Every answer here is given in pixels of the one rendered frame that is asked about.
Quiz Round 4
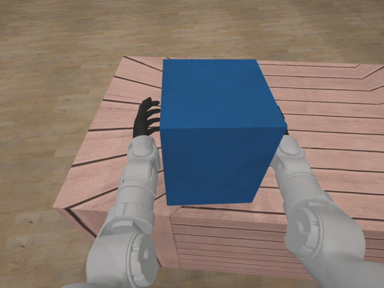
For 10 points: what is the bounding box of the carton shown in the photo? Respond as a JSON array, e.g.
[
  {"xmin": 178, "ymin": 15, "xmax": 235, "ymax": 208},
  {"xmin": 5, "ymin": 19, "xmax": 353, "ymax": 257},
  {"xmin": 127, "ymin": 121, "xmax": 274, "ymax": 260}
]
[{"xmin": 160, "ymin": 59, "xmax": 287, "ymax": 206}]

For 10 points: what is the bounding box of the left robot forearm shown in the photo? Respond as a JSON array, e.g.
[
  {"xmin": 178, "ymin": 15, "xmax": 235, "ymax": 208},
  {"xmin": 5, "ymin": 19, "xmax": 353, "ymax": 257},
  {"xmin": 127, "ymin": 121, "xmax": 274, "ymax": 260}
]
[{"xmin": 86, "ymin": 135, "xmax": 160, "ymax": 277}]

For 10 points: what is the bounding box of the right robot forearm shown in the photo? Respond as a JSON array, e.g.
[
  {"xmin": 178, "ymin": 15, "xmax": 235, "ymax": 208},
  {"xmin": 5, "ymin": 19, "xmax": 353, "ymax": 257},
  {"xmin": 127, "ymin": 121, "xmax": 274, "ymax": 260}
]
[{"xmin": 270, "ymin": 135, "xmax": 365, "ymax": 254}]

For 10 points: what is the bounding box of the robot right hand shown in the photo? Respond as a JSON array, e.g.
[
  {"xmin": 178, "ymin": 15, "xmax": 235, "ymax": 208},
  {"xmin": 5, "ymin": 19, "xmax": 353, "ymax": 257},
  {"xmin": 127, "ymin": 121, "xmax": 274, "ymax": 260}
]
[{"xmin": 278, "ymin": 106, "xmax": 289, "ymax": 135}]

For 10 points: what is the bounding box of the pedestal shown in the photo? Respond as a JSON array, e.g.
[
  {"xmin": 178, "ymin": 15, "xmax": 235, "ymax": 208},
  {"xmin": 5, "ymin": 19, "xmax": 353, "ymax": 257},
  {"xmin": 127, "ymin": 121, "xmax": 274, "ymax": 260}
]
[{"xmin": 52, "ymin": 56, "xmax": 384, "ymax": 280}]

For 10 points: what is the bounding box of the robot left hand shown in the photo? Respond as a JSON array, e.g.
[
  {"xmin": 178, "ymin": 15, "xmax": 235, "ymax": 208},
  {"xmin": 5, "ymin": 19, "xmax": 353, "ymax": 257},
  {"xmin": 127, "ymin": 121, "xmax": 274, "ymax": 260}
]
[{"xmin": 133, "ymin": 97, "xmax": 160, "ymax": 138}]

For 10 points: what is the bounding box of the robot left upper arm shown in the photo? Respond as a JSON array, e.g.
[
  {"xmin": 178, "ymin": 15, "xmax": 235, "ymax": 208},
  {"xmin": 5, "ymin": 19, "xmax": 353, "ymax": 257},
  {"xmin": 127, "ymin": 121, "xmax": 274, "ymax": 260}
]
[{"xmin": 61, "ymin": 231, "xmax": 158, "ymax": 288}]

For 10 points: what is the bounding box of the robot right upper arm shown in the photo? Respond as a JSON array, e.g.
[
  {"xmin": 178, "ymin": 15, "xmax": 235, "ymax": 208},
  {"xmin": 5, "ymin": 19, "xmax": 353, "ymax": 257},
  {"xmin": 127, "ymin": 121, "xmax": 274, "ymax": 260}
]
[{"xmin": 284, "ymin": 206, "xmax": 384, "ymax": 288}]

